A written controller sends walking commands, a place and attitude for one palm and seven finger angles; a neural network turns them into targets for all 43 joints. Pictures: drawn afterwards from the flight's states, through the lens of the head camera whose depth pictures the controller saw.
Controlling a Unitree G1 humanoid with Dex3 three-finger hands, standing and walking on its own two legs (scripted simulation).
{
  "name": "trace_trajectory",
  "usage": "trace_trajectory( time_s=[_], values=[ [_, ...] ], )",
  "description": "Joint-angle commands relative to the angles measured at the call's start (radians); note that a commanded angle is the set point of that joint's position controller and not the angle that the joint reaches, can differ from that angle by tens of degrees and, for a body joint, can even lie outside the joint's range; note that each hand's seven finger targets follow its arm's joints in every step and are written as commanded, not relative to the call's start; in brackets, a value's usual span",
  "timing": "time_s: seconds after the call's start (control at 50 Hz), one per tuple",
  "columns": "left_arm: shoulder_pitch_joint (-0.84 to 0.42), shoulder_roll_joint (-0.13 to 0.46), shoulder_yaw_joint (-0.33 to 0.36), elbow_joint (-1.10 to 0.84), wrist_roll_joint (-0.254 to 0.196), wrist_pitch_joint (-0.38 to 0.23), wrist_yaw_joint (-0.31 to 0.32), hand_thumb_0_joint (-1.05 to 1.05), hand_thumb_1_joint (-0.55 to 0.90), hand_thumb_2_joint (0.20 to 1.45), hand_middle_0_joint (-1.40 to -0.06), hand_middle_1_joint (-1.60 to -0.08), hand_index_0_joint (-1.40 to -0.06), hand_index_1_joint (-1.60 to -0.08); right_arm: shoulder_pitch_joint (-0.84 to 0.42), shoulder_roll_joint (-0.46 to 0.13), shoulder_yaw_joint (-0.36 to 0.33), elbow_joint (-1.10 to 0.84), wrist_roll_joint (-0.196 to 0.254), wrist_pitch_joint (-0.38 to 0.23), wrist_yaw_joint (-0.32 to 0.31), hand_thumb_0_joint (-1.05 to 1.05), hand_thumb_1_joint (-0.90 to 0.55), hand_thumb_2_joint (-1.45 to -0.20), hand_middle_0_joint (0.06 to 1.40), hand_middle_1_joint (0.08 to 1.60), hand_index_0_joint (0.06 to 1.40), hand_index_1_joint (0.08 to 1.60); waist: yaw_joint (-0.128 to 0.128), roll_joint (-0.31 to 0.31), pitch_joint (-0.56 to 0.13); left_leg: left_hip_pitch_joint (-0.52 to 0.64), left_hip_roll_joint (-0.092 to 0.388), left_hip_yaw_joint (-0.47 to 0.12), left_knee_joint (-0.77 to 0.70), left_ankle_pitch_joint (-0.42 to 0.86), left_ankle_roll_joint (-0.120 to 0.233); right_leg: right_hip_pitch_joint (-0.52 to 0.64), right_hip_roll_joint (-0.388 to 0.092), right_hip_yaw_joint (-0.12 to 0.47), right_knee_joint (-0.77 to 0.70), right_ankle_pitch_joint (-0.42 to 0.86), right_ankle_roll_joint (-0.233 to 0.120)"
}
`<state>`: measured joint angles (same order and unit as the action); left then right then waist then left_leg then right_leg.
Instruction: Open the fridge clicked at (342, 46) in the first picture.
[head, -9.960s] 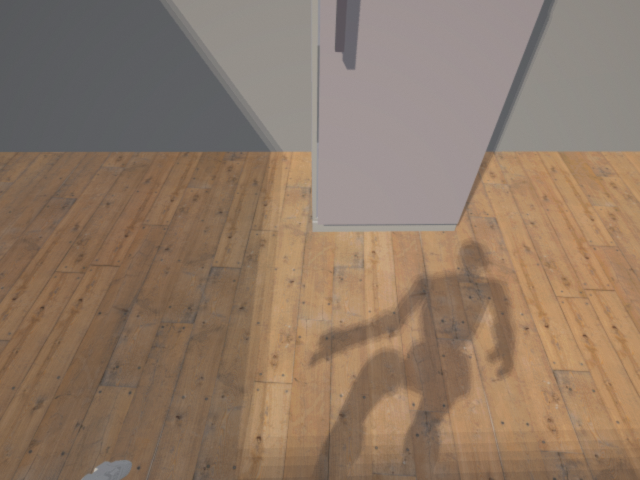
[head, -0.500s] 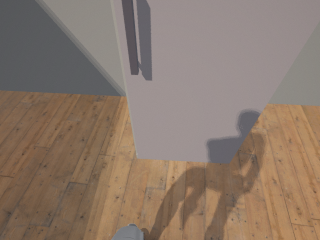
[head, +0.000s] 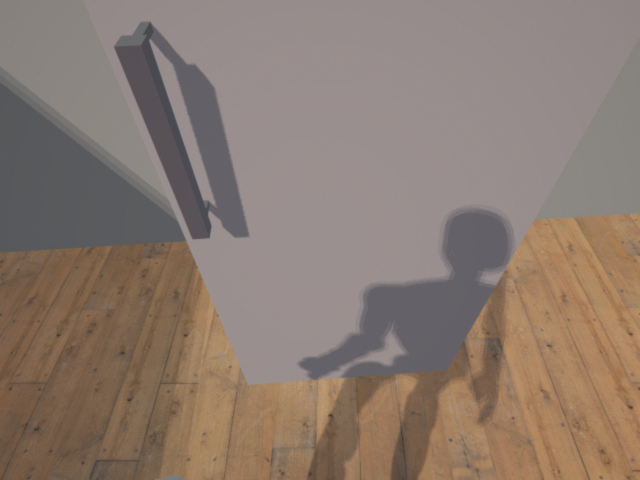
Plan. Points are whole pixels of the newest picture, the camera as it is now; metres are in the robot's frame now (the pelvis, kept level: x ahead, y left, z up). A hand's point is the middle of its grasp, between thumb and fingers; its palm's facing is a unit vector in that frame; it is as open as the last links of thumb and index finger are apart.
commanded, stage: come to a stop and stand still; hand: left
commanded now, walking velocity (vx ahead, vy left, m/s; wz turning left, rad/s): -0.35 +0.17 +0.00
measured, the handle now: (177, 146) +0.45 +0.19 +0.20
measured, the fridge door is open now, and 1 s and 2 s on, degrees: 0 0 0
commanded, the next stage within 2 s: look again from close up in 1.38 s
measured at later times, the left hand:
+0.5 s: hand out of the picture +0.01 +0.26 -0.18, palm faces +0.08 -0.98 -0.21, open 7.3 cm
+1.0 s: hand out of the picture -0.11 +0.22 -0.16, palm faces +0.01 -0.99 -0.16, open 7.4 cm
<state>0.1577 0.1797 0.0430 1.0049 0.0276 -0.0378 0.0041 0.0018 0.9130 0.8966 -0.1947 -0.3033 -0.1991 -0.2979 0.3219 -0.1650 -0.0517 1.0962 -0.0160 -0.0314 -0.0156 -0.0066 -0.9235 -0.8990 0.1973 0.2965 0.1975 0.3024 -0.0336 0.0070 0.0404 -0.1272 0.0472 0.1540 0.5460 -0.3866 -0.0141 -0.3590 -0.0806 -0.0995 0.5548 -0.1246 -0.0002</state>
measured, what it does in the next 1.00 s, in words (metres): walks backwards: left foot, then right foot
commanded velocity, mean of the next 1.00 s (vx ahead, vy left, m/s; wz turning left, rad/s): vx -0.04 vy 0.03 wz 0.00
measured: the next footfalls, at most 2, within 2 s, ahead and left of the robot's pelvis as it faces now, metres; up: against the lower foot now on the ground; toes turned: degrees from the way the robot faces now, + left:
left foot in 0.38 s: +0.01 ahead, +0.15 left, +0.00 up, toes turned +3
right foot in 0.74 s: -0.05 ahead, -0.03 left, +0.00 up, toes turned -1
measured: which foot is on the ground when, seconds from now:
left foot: down 0.00-0.00, up 0.02-0.36, down 0.38-1.00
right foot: down 0.00-0.38, up 0.40-0.72, down 0.74-1.00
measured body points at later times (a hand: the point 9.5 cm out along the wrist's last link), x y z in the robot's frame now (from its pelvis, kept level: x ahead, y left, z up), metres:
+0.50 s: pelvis -0.04 +0.06 +0.01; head -0.04 +0.09 +0.45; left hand +0.00 +0.31 -0.16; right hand +0.01 -0.17 -0.13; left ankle -0.03 +0.15 -0.73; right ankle +0.00 -0.09 -0.68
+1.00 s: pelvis -0.09 +0.07 +0.01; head -0.10 +0.07 +0.46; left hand -0.10 +0.28 -0.15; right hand -0.12 -0.15 -0.15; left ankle -0.03 +0.15 -0.73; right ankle -0.12 -0.05 -0.73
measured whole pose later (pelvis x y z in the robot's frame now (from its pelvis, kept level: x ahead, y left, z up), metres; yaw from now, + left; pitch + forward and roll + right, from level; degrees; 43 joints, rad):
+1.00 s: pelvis -0.09 +0.07 +0.01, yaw -1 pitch -2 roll +0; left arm 0.32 0.11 -0.01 1.14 0.01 0.01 0.04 0.00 0.91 0.90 -0.20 -0.30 -0.20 -0.30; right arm 0.31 -0.13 -0.02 1.15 0.00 0.01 -0.02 0.00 -0.92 -0.90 0.20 0.30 0.20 0.30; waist -0.02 0.00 0.01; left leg -0.22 -0.03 0.10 0.38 -0.12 0.06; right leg -0.11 -0.01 -0.03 0.42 -0.27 0.00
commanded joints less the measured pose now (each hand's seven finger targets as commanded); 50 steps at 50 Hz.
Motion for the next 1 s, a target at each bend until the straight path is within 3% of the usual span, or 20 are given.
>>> trace_trajectory(
  time_s=[0.0, 0.04, 0.12, 0.16, 0.24, 0.3, 0.32, 0.34, 0.36, 0.38, 0.4, 0.46, 0.52, 0.62, 0.68, 0.72, 0.76, 0.78, 0.8, 0.98],
  values=[
    [0.186, 0.186, 0.019, 0.023, -0.008, 0.001, 0.027, 0.0, 0.9, 0.9, -0.2, -0.3, -0.2, -0.3, 0.055, -0.04, -0.009, -0.043, 0.021, 0.025, -0.018, 0.0, -0.9, -0.9, 0.2, 0.3, 0.2, 0.3, 0.054, -0.143, -0.138, -0.195, -0.005, -0.083, 0.269, -0.223, -0.015, 0.337, -0.328, 0.227, -0.109, 0.961, -0.203],
    [0.129, 0.171, 0.027, 0.014, -0.006, 0.014, 0.041, 0.0, 0.9, 0.9, -0.2, -0.3, -0.2, -0.3, 0.03, -0.051, -0.009, -0.037, 0.019, 0.051, -0.024, 0.0, -0.9, -0.9, 0.2, 0.3, 0.2, 0.3, 0.063, -0.227, -0.118, -0.236, 0.0, -0.136, 0.413, -0.245, -0.019, 0.295, -0.325, 0.253, -0.113, 0.93, -0.231],
    [0.046, 0.178, 0.043, -0.031, 0.0, 0.039, 0.052, 0.0, 0.9, 0.9, -0.2, -0.3, -0.2, -0.3, 0.007, -0.056, -0.021, -0.05, 0.014, 0.074, -0.014, 0.0, -0.9, -0.9, 0.2, 0.3, 0.2, 0.3, 0.057, -0.11, -0.129, -0.278, -0.02, -0.158, 0.51, -0.165, -0.031, 0.26, -0.305, 0.19, -0.135, 0.716, -0.212],
    [0.025, 0.179, 0.046, -0.051, 0.002, 0.046, 0.051, 0.0, 0.9, 0.9, -0.2, -0.3, -0.2, -0.3, -0.009, -0.051, -0.023, -0.066, 0.01, 0.084, -0.006, 0.0, -0.9, -0.9, 0.2, 0.3, 0.2, 0.3, 0.053, -0.14, -0.122, -0.254, -0.026, -0.15, 0.501, -0.12, -0.039, 0.183, -0.283, 0.179, -0.165, 0.573, -0.192],
    [-0.008, 0.179, 0.055, -0.073, 0.012, 0.055, 0.048, 0.0, 0.9, 0.9, -0.2, -0.3, -0.2, -0.3, -0.004, -0.042, -0.024, -0.089, 0.007, 0.079, 0.003, 0.0, -0.9, -0.9, 0.2, 0.3, 0.2, 0.3, 0.045, -0.211, -0.118, -0.206, -0.018, -0.131, 0.349, -0.087, -0.034, 0.125, -0.259, 0.186, -0.199, 0.268, -0.175],
    [-0.022, 0.177, 0.056, -0.079, 0.007, 0.066, 0.041, 0.0, 0.9, 0.9, -0.2, -0.3, -0.2, -0.3, 0.058, -0.044, -0.02, -0.08, 0.007, 0.061, 0.003, 0.0, -0.9, -0.9, 0.2, 0.3, 0.2, 0.3, 0.012, -0.206, -0.119, -0.062, -0.031, -0.094, 0.065, 0.057, -0.023, 0.04, -0.207, 0.177, -0.161, -0.001, -0.115],
    [-0.015, 0.154, 0.05, -0.077, 0.001, 0.071, 0.037, 0.0, 0.9, 0.9, -0.2, -0.3, -0.2, -0.3, 0.078, -0.052, -0.019, -0.074, 0.007, 0.055, 0.003, 0.0, -0.9, -0.9, 0.2, 0.3, 0.2, 0.3, 0.004, -0.136, -0.113, 0.02, -0.028, -0.098, -0.065, 0.134, -0.019, -0.02, -0.166, 0.149, -0.1, -0.109, -0.076],
    [-0.006, 0.114, 0.04, -0.088, -0.01, 0.08, 0.032, 0.0, 0.9, 0.9, -0.2, -0.3, -0.2, -0.3, 0.082, -0.105, -0.026, -0.084, 0.001, 0.046, 0.002, 0.0, -0.9, -0.9, 0.2, 0.3, 0.2, 0.3, -0.002, 0.052, -0.083, 0.01, 0.07, -0.234, -0.198, 0.089, 0.007, -0.098, -0.08, 0.09, 0.033, -0.232, -0.029],
    [-0.001, 0.056, 0.033, -0.103, -0.016, 0.089, 0.029, 0.0, 0.9, 0.9, -0.2, -0.3, -0.2, -0.3, 0.028, -0.185, -0.04, -0.122, -0.01, 0.043, -0.001, 0.0, -0.9, -0.9, 0.2, 0.3, 0.2, 0.3, 0.005, 0.318, -0.008, -0.145, 0.274, -0.483, -0.349, 0.096, 0.078, -0.155, 0.04, 0.016, 0.208, -0.397, 0.033],
    [-0.021, 0.079, 0.037, -0.103, -0.011, 0.095, 0.031, 0.0, 0.9, 0.9, -0.2, -0.3, -0.2, -0.3, -0.056, -0.197, -0.035, -0.157, -0.015, 0.048, -0.007, 0.0, -0.9, -0.9, 0.2, 0.3, 0.2, 0.3, 0.015, 0.254, 0.04, -0.307, 0.314, -0.505, -0.385, 0.071, 0.147, -0.076, 0.041, 0.113, 0.324, -0.397, 0.019],
    [-0.002, 0.091, 0.04, -0.076, -0.005, 0.106, 0.031, 0.0, 0.9, 0.9, -0.2, -0.3, -0.2, -0.3, -0.124, -0.172, -0.026, -0.164, -0.014, 0.043, -0.015, 0.0, -0.9, -0.9, 0.2, 0.3, 0.2, 0.3, 0.04, 0.234, 0.061, -0.358, 0.264, -0.443, -0.411, 0.016, 0.131, -0.046, 0.034, 0.161, 0.395, -0.348, 0.019],
    [0.083, 0.09, 0.04, -0.022, 0.0, 0.096, 0.022, 0.0, 0.9, 0.9, -0.2, -0.3, -0.2, -0.3, -0.16, -0.134, -0.006, -0.16, -0.01, 0.034, -0.023, 0.0, -0.9, -0.9, 0.2, 0.3, 0.2, 0.3, 0.077, 0.144, 0.059, -0.25, 0.169, -0.316, -0.339, 0.115, 0.124, -0.087, 0.054, 0.154, 0.502, -0.256, 0.022],
    [0.108, 0.079, 0.022, 0.002, -0.004, 0.082, 0.021, 0.0, 0.9, 0.9, -0.2, -0.3, -0.2, -0.3, -0.111, -0.12, -0.005, -0.132, 0.001, 0.027, -0.026, 0.0, -0.9, -0.9, 0.2, 0.3, 0.2, 0.3, 0.056, 0.096, 0.004, -0.078, 0.157, -0.289, -0.315, 0.21, 0.149, -0.1, 0.043, 0.12, 0.398, -0.259, 0.037],
    [0.096, 0.051, -0.007, 0.014, -0.01, 0.068, 0.027, 0.0, 0.9, 0.9, -0.2, -0.3, -0.2, -0.3, -0.021, -0.122, -0.008, -0.075, 0.001, 0.024, -0.027, 0.0, -0.9, -0.9, 0.2, 0.3, 0.2, 0.3, 0.011, 0.118, -0.051, 0.069, 0.201, -0.351, -0.291, 0.382, 0.188, 0.012, 0.03, 0.092, 0.072, -0.334, 0.033],
    [0.192, 0.042, -0.015, 0.072, -0.014, 0.058, 0.036, 0.0, 0.9, 0.9, -0.2, -0.3, -0.2, -0.3, -0.026, -0.118, -0.003, -0.052, 0.011, 0.022, -0.022, 0.0, -0.9, -0.9, 0.2, 0.3, 0.2, 0.3, 0.041, 0.077, -0.075, 0.014, 0.164, -0.323, -0.266, 0.33, 0.135, 0.175, 0.029, 0.084, -0.157, -0.153, 0.02],
    [0.218, 0.067, -0.018, 0.099, -0.011, 0.044, 0.043, 0.0, 0.9, 0.9, -0.2, -0.3, -0.2, -0.3, -0.036, -0.075, 0.004, -0.044, 0.02, 0.022, -0.015, 0.0, -0.9, -0.9, 0.2, 0.3, 0.2, 0.3, 0.036, -0.011, -0.032, -0.08, 0.082, -0.254, -0.234, 0.236, 0.061, 0.242, -0.038, 0.169, -0.26, -0.045, -0.016],
    [0.198, 0.076, -0.026, 0.099, -0.016, 0.036, 0.043, 0.0, 0.9, 0.9, -0.2, -0.3, -0.2, -0.3, -0.029, -0.059, 0.015, -0.035, 0.018, 0.019, -0.009, 0.0, -0.9, -0.9, 0.2, 0.3, 0.2, 0.3, 0.017, -0.017, -0.01, -0.021, 0.037, -0.219, -0.234, 0.223, 0.03, 0.15, -0.086, 0.194, -0.257, -0.075, -0.045],
    [0.183, 0.065, -0.026, 0.105, -0.016, 0.028, 0.042, 0.0, 0.9, 0.9, -0.2, -0.3, -0.2, -0.3, -0.022, -0.06, 0.015, -0.021, 0.011, 0.022, -0.01, 0.0, -0.9, -0.9, 0.2, 0.3, 0.2, 0.3, 0.012, -0.13, 0.001, 0.002, 0.04, -0.207, -0.218, 0.257, 0.033, 0.121, -0.059, 0.193, -0.258, -0.081, -0.043],
    [0.179, 0.05, -0.031, 0.105, -0.018, 0.026, 0.042, 0.0, 0.9, 0.9, -0.2, -0.3, -0.2, -0.3, -0.015, -0.073, 0.015, -0.011, 0.01, 0.023, -0.011, 0.0, -0.9, -0.9, 0.2, 0.3, 0.2, 0.3, 0.01, -0.159, 0.014, 0.028, 0.046, -0.199, -0.211, 0.249, 0.037, 0.087, -0.058, 0.194, -0.272, -0.116, -0.039],
    [0.244, 0.026, -0.029, 0.118, -0.013, 0.042, 0.044, 0.0, 0.9, 0.9, -0.2, -0.3, -0.2, -0.3, 0.023, -0.058, 0.022, 0.032, 0.006, 0.036, -0.012, 0.0, -0.9, -0.9, 0.2, 0.3, 0.2, 0.3, 0.03, 0.022, 0.12, -0.104, 0.057, -0.253, -0.321, -0.027, 0.042, 0.057, -0.01, 0.159, -0.254, -0.288, -0.022]
  ],
)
